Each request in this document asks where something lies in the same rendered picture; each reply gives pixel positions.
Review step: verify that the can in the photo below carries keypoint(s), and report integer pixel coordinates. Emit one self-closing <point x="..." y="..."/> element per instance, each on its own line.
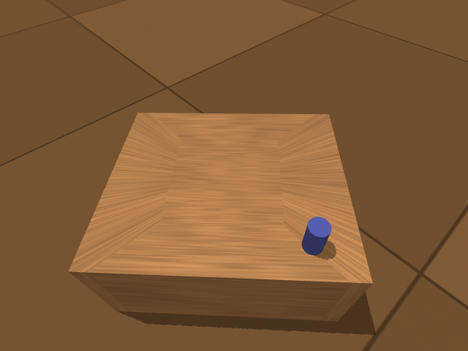
<point x="317" y="232"/>

